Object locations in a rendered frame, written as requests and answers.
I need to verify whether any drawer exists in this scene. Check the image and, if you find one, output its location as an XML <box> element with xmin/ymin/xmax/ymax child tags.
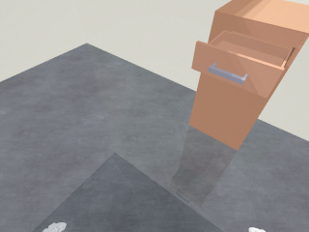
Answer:
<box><xmin>191</xmin><ymin>30</ymin><xmax>292</xmax><ymax>98</ymax></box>

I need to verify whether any handle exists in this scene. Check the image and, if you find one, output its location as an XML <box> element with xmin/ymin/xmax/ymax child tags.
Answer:
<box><xmin>208</xmin><ymin>63</ymin><xmax>248</xmax><ymax>85</ymax></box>

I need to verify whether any left robot hand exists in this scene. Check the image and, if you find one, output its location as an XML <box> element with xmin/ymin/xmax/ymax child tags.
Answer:
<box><xmin>43</xmin><ymin>222</ymin><xmax>67</xmax><ymax>232</ymax></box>

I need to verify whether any cabinet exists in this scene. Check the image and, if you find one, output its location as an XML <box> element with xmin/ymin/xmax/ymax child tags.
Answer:
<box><xmin>189</xmin><ymin>0</ymin><xmax>309</xmax><ymax>150</ymax></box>

